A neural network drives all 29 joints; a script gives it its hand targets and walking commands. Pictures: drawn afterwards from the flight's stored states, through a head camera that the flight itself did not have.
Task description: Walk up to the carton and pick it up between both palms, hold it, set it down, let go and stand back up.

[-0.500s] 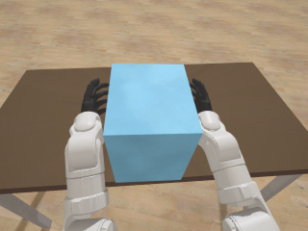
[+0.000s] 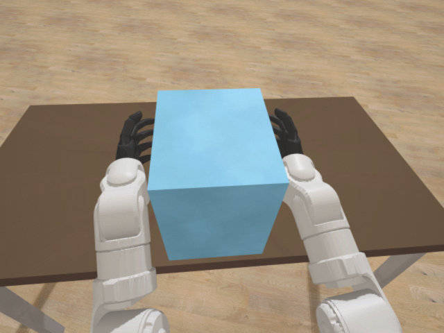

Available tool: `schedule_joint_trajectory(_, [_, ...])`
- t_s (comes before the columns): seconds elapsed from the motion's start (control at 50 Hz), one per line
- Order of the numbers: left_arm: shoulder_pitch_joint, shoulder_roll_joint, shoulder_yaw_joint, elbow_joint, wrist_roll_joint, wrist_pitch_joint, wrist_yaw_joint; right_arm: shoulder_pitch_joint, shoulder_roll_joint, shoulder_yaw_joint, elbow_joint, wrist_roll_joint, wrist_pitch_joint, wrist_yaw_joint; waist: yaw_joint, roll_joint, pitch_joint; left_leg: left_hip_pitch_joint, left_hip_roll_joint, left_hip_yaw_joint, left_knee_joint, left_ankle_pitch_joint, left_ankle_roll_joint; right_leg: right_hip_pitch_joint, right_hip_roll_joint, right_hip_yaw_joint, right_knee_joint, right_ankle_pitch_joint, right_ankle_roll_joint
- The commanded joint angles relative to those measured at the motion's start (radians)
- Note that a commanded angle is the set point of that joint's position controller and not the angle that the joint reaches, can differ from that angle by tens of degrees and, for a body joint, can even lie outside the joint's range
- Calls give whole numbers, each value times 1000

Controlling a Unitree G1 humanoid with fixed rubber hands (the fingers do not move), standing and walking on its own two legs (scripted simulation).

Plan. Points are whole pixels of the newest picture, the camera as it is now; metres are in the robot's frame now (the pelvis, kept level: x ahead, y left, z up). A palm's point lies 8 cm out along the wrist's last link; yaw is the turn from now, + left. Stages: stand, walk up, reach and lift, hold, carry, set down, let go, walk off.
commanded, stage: hold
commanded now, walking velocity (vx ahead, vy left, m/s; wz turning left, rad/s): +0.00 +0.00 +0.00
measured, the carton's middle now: (213, 177) +0.34 +0.01 +0.13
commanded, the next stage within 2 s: none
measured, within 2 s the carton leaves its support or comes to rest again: neither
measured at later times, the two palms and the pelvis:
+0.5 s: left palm (136, 158) +0.35 +0.13 +0.17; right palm (293, 155) +0.35 -0.13 +0.16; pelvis -0.01 +0.00 +0.00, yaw -1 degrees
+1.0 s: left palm (133, 163) +0.33 +0.13 +0.17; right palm (293, 159) +0.35 -0.13 +0.16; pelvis -0.01 -0.01 +0.00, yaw +1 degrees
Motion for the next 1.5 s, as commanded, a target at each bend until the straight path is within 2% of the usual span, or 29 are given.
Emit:
schedule_joint_trajectory(0.0, [-506, -368, -443, -122, -161, 9, -138, -554, 417, 257, -296, 79, -55, 66, -5, 94, -357, 474, 58, -76, 123, 413, -14, -196, -6, -27, -8, 285, 37])
schedule_joint_trajectory(0.1, [-504, -421, -502, -166, -202, 0, -135, -616, 449, 319, -438, 90, -71, 69, -20, 47, -454, 510, 63, -98, 108, 373, 4, -186, -10, -33, 10, 329, 39])
schedule_joint_trajectory(0.14, [-510, -405, -496, -174, -212, -10, -134, -620, 458, 335, -426, 99, -64, 71, -13, 18, -471, 494, 60, -89, 104, 327, 13, -159, -21, -39, 5, 328, 45])
schedule_joint_trajectory(0.16, [-549, -403, -500, -152, -207, -13, -136, -630, 461, 318, -418, 95, -60, 72, -23, 13, -460, 460, 56, -90, 99, 256, 18, -167, -17, -23, 10, 284, 49])
schedule_joint_trajectory(0.18, [-534, -389, -469, -124, -190, -15, -137, -617, 467, 318, -395, 86, -57, 73, -5, 3, -409, 413, 57, -81, 84, 161, 28, -170, -26, -17, 7, 228, 48])
schedule_joint_trajectory(0.24, [-617, -352, -405, 5, -149, -47, -142, -664, 462, 241, -257, 29, -65, 83, 1, -34, -334, 346, 47, -65, 67, -107, 48, -268, -54, -14, -4, -20, 53])
schedule_joint_trajectory(0.28, [-627, -378, -389, 9, -140, -71, -146, -638, 482, 223, -226, 25, -75, 87, 7, -21, -319, 344, 38, -66, 87, -119, 51, -297, -61, 3, -13, -72, 35])
schedule_joint_trajectory(0.32, [-660, -382, -361, 78, -113, -88, -143, -711, 503, 189, -201, 12, -93, 95, 29, 40, -351, 333, 44, -62, 102, -116, 46, -335, -65, 6, 2, -77, 29])
schedule_joint_trajectory(0.36, [-643, -398, -366, 54, -122, -103, -125, -701, 518, 224, -207, 23, -100, 100, 39, 21, -388, 376, 51, -67, 100, -43, 59, -331, -61, -4, 20, -3, 31])
schedule_joint_trajectory(0.4, [-693, -411, -413, -4, -136, -115, -111, -727, 533, 231, -205, 30, -108, 104, 36, 78, -489, 411, 62, -65, 100, 36, 48, -307, -46, -13, 43, 68, 26])
schedule_joint_trajectory(0.42, [-645, -410, -383, 45, -123, -106, -105, -704, 506, 232, -180, 31, -101, 110, 54, 51, -463, 408, 60, -69, 107, 60, 47, -299, -46, -7, 38, 92, 21])
schedule_joint_trajectory(0.54, [-526, -400, -393, -25, -144, -60, -113, -621, 484, 292, -242, 85, -83, 80, 37, 36, -471, 475, 59, -75, 124, 351, 27, -174, -27, -3, 35, 361, 43])
schedule_joint_trajectory(0.6, [-501, -387, -404, -67, -143, -33, -125, -559, 452, 266, -243, 77, -76, 67, 15, 52, -402, 504, 56, -79, 128, 423, 9, -197, -19, -3, 24, 390, 42])
schedule_joint_trajectory(0.64, [-528, -400, -455, -116, -179, -27, -132, -587, 448, 273, -291, 91, -81, 63, -17, 102, -437, 514, 59, -77, 142, 410, -9, -197, -17, -10, 7, 327, 34])
schedule_joint_trajectory(0.7, [-559, -417, -512, -176, -208, -29, -120, -650, 472, 314, -388, 95, -80, 70, -9, 66, -511, 525, 63, -90, 138, 421, -2, -208, -15, -26, 11, 317, 33])
schedule_joint_trajectory(0.74, [-546, -427, -532, -147, -211, -21, -116, -621, 436, 294, -381, 78, -72, 76, -39, 67, -486, 535, 65, -94, 145, 411, -10, -241, -5, -32, -3, 245, 28])
schedule_joint_trajectory(0.82, [-557, -370, -476, -142, -186, -27, -121, -590, 455, 293, -322, 86, -64, 79, -21, 50, -448, 458, 58, -81, 102, 189, 12, -218, -28, -19, 2, 207, 35])
schedule_joint_trajectory(0.86, [-594, -399, -487, -150, -197, -32, -125, -650, 484, 297, -352, 90, -69, 80, -10, 31, -469, 423, 62, -85, 88, 186, 27, -178, -26, -29, 13, 223, 41])
schedule_joint_trajectory(0.98, [-579, -342, -345, 58, -116, -45, -146, -628, 456, 210, -192, 20, -66, 86, 9, -18, -290, 336, 45, -68, 66, -24, 51, -236, -59, 4, -3, 77, 48])
schedule_joint_trajectory(1.04, [-588, -375, -338, 43, -116, -60, -147, -635, 502, 235, -198, 57, -77, 79, 35, 41, -333, 316, 46, -61, 63, 43, 56, -157, -58, 4, 21, 208, 44])
schedule_joint_trajectory(1.06, [-582, -396, -335, 30, -120, -62, -145, -658, 508, 255, -236, 66, -84, 75, 44, 10, -378, 326, 45, -68, 69, 77, 59, -112, -56, 6, 35, 241, 47])
schedule_joint_trajectory(1.08, [-599, -400, -362, -26, -130, -71, -137, -679, 523, 284, -267, 77, -90, 73, 44, 11, -444, 351, 47, -73, 68, 134, 51, -104, -57, 8, 47, 284, 47])
schedule_joint_trajectory(1.1, [-607, -409, -399, -58, -143, -77, -132, -704, 534, 305, -309, 101, -97, 68, 44, 56, -497, 371, 51, -82, 75, 167, 47, -108, -52, 10, 57, 320, 45])
schedule_joint_trajectory(1.14, [-547, -430, -434, -109, -174, -72, -117, -661, 545, 352, -372, 116, -93, 64, 41, 31, -535, 427, 52, -91, 87, 282, 40, -89, -42, 6, 73, 438, 51])
schedule_joint_trajectory(1.18, [-543, -388, -404, -59, -146, -57, -117, -642, 504, 313, -304, 78, -82, 69, 42, 2, -483, 427, 52, -86, 88, 251, 40, -148, -40, 4, 63, 363, 57])
schedule_joint_trajectory(1.2, [-547, -378, -403, -29, -145, -58, -123, -642, 490, 309, -284, 86, -84, 67, 40, 27, -461, 411, 52, -81, 91, 204, 44, -176, -44, 12, 56, 320, 53])
schedule_joint_trajectory(1.26, [-562, -363, -380, 1, -137, -51, -137, -601, 458, 263, -221, 49, -76, 68, 16, 3, -312, 386, 50, -80, 84, 93, 37, -218, -50, 0, 18, 199, 53])
schedule_joint_trajectory(1.36, [-649, -398, -442, -50, -171, -87, -124, -669, 490, 248, -249, 57, -92, 75, -3, 70, -429, 418, 52, -70, 96, 64, 36, -277, -42, -8, 28, 130, 32])
schedule_joint_trajectory(1.48, [-497, -417, -475, -109, -183, -44, -125, -559, 488, 330, -328, 90, -71, 65, 5, 63, -511, 505, 54, -94, 134, 417, 10, -168, -25, -19, 31, 439, 43])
